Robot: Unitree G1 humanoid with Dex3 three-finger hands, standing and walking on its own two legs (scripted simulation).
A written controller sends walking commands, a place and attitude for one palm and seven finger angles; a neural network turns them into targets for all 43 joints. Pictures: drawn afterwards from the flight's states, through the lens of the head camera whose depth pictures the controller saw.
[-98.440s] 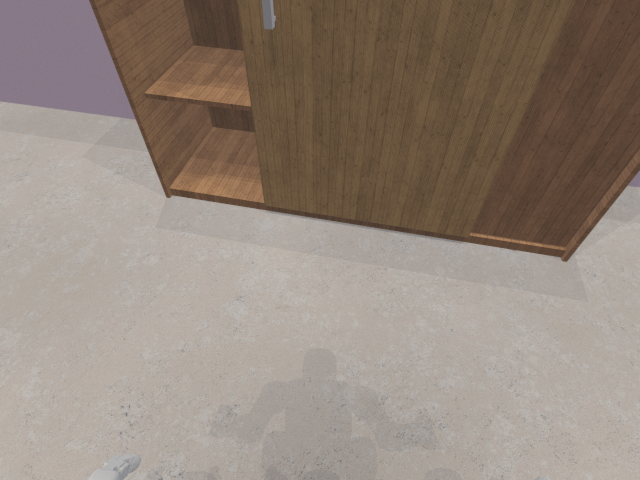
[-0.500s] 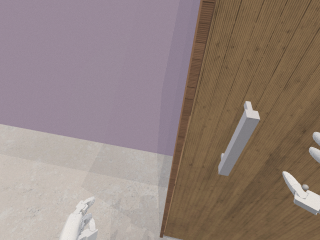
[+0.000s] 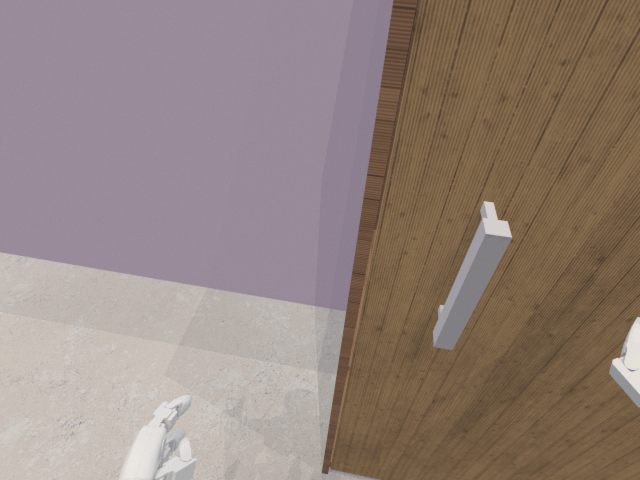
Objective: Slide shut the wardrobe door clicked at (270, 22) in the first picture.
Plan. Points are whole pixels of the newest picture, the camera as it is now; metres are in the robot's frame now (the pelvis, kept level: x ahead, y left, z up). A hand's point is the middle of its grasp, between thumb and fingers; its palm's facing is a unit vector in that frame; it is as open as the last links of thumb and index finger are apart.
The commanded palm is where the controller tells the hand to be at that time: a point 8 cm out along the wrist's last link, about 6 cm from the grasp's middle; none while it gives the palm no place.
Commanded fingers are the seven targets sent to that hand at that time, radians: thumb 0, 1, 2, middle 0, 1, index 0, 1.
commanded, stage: step back with the hand held close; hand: right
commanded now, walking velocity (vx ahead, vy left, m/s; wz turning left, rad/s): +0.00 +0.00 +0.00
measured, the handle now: (463, 280) +0.31 -0.17 +0.14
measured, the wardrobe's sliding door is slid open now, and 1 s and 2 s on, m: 0.00 0.00 0.00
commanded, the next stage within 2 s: stop stepping back and stand still in 1.20 s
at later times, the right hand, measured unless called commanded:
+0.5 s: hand (613, 386) +0.17 -0.26 +0.15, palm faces +0.33 +0.80 -0.50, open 7.4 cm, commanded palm +0.11 -0.31 +0.18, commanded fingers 0.00 -0.90 -0.90 0.20 0.30 0.20 0.30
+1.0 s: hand out of the picture +0.09 -0.31 +0.18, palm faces +0.47 +0.76 -0.46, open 7.5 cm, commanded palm +0.02 -0.34 +0.18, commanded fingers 0.00 -0.90 -0.90 0.20 0.30 0.20 0.30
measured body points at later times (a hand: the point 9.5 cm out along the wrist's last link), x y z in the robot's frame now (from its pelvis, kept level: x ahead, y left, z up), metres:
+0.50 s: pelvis -0.04 -0.01 +0.00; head -0.02 -0.01 +0.45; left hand +0.12 +0.24 -0.08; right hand +0.15 -0.30 +0.18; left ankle +0.00 +0.11 -0.74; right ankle -0.02 -0.08 -0.74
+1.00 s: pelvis -0.12 -0.04 -0.01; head -0.09 -0.08 +0.44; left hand +0.04 +0.19 -0.08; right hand +0.05 -0.35 +0.20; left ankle -0.11 +0.11 -0.69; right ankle -0.06 -0.12 -0.74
